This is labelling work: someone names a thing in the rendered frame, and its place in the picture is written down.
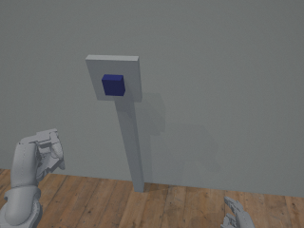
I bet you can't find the button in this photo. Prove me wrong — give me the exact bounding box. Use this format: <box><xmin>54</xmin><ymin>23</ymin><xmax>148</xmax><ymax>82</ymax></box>
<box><xmin>102</xmin><ymin>74</ymin><xmax>125</xmax><ymax>96</ymax></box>

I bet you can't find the robot left hand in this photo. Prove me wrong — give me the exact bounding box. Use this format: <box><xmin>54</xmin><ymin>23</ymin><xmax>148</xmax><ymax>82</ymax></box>
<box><xmin>10</xmin><ymin>128</ymin><xmax>66</xmax><ymax>189</ymax></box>

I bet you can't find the robot left forearm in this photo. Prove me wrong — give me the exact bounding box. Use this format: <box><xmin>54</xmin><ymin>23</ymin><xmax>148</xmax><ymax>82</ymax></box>
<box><xmin>0</xmin><ymin>185</ymin><xmax>43</xmax><ymax>228</ymax></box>

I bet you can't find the robot right hand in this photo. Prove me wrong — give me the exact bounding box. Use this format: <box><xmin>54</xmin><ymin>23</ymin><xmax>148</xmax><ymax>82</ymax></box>
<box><xmin>220</xmin><ymin>196</ymin><xmax>256</xmax><ymax>228</ymax></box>

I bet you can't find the panel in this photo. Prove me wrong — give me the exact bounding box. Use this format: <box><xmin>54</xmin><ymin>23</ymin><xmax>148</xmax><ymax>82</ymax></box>
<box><xmin>85</xmin><ymin>54</ymin><xmax>144</xmax><ymax>193</ymax></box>

